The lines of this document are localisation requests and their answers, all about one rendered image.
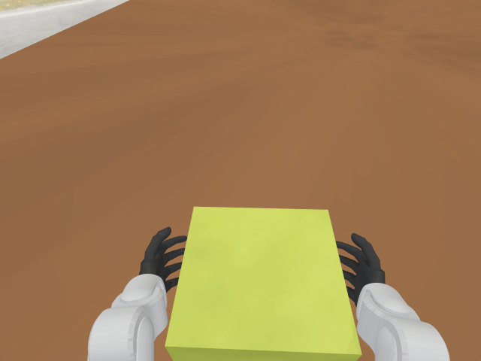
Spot robot left hand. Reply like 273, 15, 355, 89
139, 227, 187, 292

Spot robot right forearm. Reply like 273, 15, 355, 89
356, 283, 450, 361

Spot carton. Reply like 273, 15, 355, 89
165, 207, 362, 361

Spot robot left forearm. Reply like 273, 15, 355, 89
87, 274, 168, 361

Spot robot right hand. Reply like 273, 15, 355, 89
336, 233, 386, 307

